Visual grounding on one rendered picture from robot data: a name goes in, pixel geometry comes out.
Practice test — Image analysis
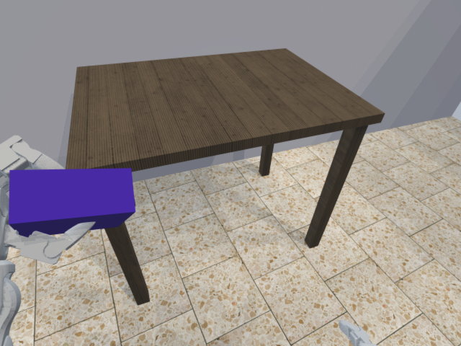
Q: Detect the right robot hand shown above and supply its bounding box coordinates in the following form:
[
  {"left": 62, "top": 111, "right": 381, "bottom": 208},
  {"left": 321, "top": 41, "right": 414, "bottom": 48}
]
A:
[{"left": 339, "top": 320, "right": 377, "bottom": 346}]

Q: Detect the table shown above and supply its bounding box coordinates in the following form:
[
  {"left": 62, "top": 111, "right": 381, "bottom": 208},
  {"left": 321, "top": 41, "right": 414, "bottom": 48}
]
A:
[{"left": 66, "top": 48, "right": 385, "bottom": 305}]

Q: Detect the left robot hand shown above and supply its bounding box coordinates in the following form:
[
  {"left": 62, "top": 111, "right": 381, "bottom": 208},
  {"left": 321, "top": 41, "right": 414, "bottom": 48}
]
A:
[{"left": 0, "top": 136, "right": 96, "bottom": 265}]

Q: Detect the left robot forearm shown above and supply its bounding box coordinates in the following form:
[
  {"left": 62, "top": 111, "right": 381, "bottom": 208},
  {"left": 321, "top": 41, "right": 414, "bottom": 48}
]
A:
[{"left": 0, "top": 260, "right": 21, "bottom": 346}]

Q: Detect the sponge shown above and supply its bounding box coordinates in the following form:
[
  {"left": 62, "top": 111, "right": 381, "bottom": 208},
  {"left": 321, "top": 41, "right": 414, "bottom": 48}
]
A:
[{"left": 9, "top": 168, "right": 135, "bottom": 237}]

